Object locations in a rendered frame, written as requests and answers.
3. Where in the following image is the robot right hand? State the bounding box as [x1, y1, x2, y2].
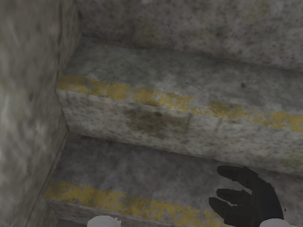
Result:
[208, 166, 286, 227]

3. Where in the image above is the robot left thigh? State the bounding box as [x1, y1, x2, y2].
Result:
[87, 216, 121, 227]

